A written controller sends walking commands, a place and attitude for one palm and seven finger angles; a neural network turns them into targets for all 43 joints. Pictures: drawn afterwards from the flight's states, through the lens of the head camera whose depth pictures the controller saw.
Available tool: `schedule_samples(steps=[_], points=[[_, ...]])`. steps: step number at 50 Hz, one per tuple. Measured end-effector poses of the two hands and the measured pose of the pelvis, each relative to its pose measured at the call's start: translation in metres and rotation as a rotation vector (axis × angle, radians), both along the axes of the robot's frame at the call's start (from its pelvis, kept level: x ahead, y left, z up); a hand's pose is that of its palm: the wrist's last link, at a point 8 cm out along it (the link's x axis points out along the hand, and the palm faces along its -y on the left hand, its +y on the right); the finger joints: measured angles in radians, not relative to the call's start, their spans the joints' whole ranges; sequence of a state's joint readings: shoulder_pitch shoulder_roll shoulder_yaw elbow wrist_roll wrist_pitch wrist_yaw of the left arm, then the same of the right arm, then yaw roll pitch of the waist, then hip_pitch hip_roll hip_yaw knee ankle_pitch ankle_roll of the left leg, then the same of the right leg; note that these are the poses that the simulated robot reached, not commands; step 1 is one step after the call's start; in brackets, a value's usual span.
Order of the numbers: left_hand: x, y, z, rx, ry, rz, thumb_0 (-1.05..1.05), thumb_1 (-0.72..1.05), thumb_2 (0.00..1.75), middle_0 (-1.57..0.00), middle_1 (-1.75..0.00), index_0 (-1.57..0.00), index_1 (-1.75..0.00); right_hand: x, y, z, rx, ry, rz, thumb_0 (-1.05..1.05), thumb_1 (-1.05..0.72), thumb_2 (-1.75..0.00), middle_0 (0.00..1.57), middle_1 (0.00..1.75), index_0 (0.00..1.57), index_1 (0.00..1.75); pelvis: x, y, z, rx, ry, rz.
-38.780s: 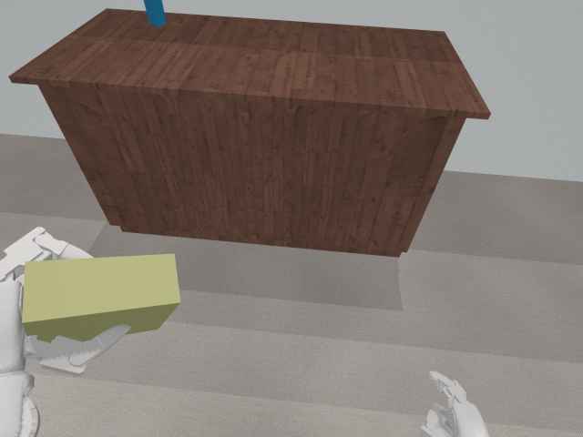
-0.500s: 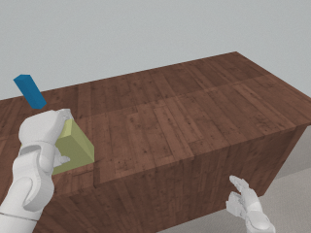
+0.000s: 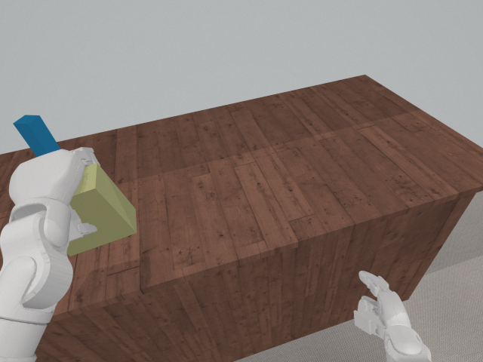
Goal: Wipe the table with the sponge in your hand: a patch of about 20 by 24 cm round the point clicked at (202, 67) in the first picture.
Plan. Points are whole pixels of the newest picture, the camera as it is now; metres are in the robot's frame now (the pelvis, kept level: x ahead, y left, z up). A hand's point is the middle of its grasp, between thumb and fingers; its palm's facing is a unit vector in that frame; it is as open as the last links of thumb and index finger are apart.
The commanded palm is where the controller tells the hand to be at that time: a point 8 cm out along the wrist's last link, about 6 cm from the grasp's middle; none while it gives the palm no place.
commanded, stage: lift the sponge slowly off the table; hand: left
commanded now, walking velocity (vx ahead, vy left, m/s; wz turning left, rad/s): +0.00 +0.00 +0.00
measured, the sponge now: (90, 219) +0.26 +0.30 +0.13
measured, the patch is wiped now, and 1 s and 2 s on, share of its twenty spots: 0.95 0.95 0.95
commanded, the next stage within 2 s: bring the sponge back beside the body in 0.06 s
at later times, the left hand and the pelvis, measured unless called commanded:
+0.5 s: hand (82, 208) +0.25 +0.29 +0.18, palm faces +0.18 -0.11 -0.98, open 9.7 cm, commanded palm +0.20 +0.29 +0.25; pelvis +0.00 +0.00 +0.00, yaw +0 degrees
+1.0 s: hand (70, 233) +0.22 +0.29 +0.16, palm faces +0.18 -0.13 -0.97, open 9.7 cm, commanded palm +0.17 +0.29 +0.24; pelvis +0.00 +0.01 +0.00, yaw +0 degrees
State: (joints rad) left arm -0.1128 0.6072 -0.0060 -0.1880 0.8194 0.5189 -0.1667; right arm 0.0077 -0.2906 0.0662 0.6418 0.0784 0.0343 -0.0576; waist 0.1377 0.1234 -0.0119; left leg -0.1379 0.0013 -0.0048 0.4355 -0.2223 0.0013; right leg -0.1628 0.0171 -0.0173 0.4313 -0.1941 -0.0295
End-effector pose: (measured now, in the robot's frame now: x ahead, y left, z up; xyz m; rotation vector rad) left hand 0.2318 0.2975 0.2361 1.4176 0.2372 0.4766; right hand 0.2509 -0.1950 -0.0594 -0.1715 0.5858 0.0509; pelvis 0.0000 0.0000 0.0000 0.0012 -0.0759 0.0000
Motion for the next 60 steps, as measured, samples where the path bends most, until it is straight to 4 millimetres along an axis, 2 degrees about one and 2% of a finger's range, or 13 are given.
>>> schedule_samples(steps=[10,18,36,49,60], points=[[0.000,-0.012,-0.004,0.000,0.007,-0.052,0.00,-0.49,1.08,-0.77,-1.38,-0.78,-1.35,0.001,0.002,-0.003,0.000,0.001,0.006,0.01,-0.91,-0.90,0.20,0.30,0.20,0.30,0.001,-0.001,0.000,0.001,0.001,0.007],[0.004,-0.013,-0.005,-0.008,-0.003,-0.046,0.00,-0.49,1.08,-0.77,-1.38,-0.78,-1.35,0.003,0.009,0.001,0.022,-0.012,0.017,0.01,-0.91,-0.90,0.20,0.30,0.20,0.30,0.002,-0.002,0.000,0.001,0.004,-0.004],[-0.031,0.000,-0.022,-0.035,0.012,-0.010,0.00,-0.49,1.08,-0.77,-1.38,-0.78,-1.35,0.007,0.006,0.005,-0.014,-0.026,0.022,0.01,-0.91,-0.90,0.20,0.30,0.20,0.30,0.001,0.001,-0.002,-0.005,-0.012,0.004],[-0.043,-0.005,-0.025,-0.043,-0.006,-0.050,0.00,-0.49,1.08,-0.77,-1.38,-0.78,-1.35,0.002,0.020,0.011,0.007,-0.051,0.039,0.01,-0.90,-0.90,0.20,0.30,0.20,0.30,-0.003,0.005,-0.001,-0.006,-0.025,-0.008],[-0.061,-0.006,-0.032,-0.064,-0.008,-0.045,0.00,-0.49,1.08,-0.77,-1.38,-0.78,-1.36,-0.004,0.020,0.010,0.004,-0.049,0.035,0.01,-0.90,-0.90,0.20,0.30,0.20,0.30,-0.006,0.007,-0.001,-0.007,-0.035,-0.011]])
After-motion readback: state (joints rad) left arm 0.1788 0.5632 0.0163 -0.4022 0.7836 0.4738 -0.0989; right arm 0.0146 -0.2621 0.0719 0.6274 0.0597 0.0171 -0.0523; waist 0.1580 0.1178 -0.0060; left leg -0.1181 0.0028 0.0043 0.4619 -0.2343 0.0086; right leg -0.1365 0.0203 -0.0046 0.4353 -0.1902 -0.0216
